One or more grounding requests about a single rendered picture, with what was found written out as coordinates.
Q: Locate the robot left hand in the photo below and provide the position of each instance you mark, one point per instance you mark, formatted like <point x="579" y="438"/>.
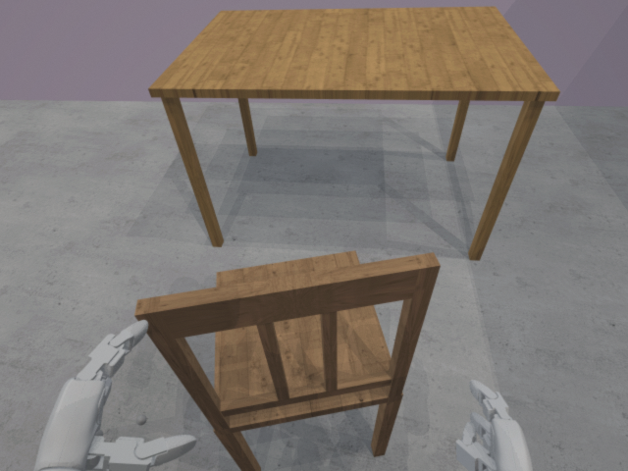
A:
<point x="69" y="438"/>

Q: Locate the chair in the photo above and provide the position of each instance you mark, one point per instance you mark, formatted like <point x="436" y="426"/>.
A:
<point x="295" y="340"/>

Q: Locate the robot right hand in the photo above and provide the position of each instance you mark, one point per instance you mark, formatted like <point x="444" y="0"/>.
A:
<point x="504" y="446"/>

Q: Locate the table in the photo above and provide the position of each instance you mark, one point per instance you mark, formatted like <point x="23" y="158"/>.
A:
<point x="438" y="53"/>

